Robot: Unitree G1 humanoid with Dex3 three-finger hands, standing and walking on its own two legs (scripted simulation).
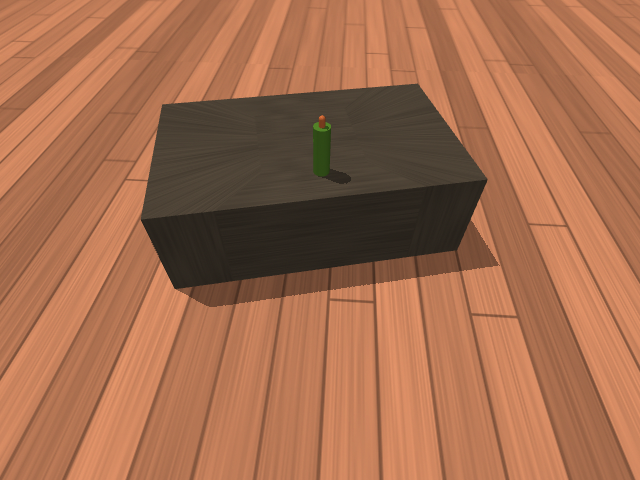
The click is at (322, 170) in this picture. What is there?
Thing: necked bottle
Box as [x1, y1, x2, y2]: [313, 115, 330, 176]
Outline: 322,115 319,117 319,121 313,125 313,171 315,174 321,176 327,174 329,171 330,125 325,121 325,118
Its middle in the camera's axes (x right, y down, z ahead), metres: +0.01 -0.31 +1.29
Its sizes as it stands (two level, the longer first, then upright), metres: 0.059 0.059 0.221
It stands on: a support 0.39 m high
